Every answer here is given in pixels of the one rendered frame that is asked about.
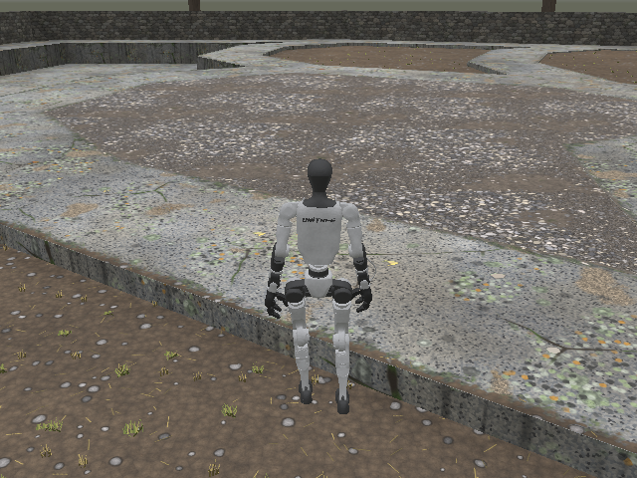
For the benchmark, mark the robot right hand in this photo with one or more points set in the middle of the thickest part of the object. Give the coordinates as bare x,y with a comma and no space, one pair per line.
366,296

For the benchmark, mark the robot left upper arm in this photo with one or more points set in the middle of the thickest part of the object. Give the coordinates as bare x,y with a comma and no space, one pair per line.
287,212

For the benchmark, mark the robot left hand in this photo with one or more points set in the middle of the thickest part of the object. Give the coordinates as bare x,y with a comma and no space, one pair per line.
271,304

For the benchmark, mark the robot right foot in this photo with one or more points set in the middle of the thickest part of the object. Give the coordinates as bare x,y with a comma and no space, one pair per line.
342,405

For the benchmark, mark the robot right forearm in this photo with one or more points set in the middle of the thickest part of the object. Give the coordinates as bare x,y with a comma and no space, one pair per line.
361,270

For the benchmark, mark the robot left forearm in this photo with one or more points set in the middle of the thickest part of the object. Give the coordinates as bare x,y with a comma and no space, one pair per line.
276,269

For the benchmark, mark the robot right upper arm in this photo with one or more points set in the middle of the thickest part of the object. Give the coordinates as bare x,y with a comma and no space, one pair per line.
350,212

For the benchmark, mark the humanoid robot head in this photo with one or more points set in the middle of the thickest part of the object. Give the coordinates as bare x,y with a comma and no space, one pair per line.
319,174

